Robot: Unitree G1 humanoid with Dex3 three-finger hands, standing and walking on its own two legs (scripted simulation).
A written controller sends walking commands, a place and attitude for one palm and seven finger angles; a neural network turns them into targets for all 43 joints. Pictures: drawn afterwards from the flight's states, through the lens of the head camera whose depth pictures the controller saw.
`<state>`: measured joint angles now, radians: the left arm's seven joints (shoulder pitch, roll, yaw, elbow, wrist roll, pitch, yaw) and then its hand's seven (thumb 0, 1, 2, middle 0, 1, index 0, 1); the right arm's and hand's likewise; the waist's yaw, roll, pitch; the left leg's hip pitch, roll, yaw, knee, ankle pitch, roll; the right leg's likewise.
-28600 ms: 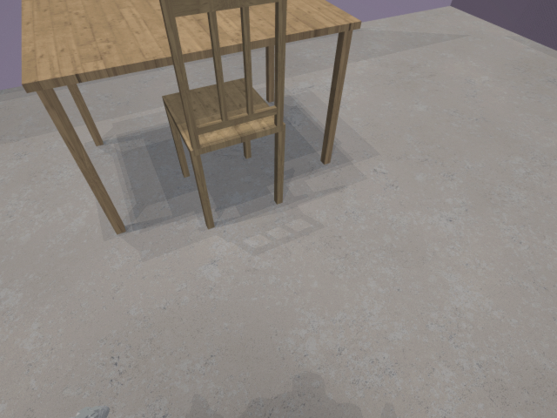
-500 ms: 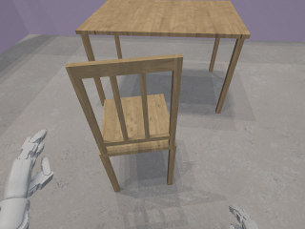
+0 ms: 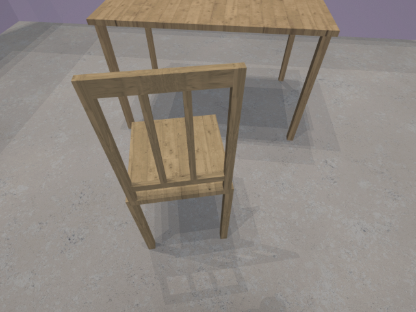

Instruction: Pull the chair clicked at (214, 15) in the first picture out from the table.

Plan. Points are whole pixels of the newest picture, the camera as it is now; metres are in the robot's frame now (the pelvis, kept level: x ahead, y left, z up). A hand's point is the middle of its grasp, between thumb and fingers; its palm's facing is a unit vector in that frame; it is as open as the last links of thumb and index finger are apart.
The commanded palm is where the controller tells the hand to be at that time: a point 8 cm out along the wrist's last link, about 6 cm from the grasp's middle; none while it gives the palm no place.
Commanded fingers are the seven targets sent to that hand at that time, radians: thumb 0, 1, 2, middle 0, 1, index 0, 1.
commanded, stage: let the arm hang, fingers relaxed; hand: left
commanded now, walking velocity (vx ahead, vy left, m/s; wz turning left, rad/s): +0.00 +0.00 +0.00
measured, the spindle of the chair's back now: (154, 145) +0.53 +0.19 -0.05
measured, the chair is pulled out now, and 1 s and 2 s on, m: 0.63 0.63 0.63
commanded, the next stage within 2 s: look to check the result in 0.52 s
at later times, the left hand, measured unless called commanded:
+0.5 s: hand out of the picture +0.00 +0.15 -0.17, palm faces +0.05 -0.98 -0.17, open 7.3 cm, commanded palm none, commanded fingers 0.00 0.90 0.90 -0.20 -0.30 -0.20 -0.30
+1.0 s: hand out of the picture +0.01 +0.16 -0.17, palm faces +0.05 -0.98 -0.17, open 7.3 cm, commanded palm none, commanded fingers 0.00 0.90 0.90 -0.20 -0.30 -0.20 -0.30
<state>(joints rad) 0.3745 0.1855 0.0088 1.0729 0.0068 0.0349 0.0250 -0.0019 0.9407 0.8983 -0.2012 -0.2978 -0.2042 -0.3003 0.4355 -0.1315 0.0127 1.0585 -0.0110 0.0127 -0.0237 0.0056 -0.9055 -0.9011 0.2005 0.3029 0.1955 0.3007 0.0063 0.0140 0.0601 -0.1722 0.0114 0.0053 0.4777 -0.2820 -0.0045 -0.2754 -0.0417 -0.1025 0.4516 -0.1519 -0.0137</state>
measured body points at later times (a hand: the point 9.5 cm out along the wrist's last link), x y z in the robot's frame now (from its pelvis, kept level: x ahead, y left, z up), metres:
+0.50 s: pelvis +0.01 -0.01 +0.00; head +0.02 -0.01 +0.45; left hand +0.00 +0.20 -0.16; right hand -0.01 -0.19 -0.16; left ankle -0.01 +0.12 -0.74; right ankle +0.06 -0.11 -0.74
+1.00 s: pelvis +0.02 +0.00 +0.00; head +0.03 -0.01 +0.45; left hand +0.01 +0.21 -0.16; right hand -0.02 -0.20 -0.16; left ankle -0.01 +0.12 -0.74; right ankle +0.06 -0.11 -0.74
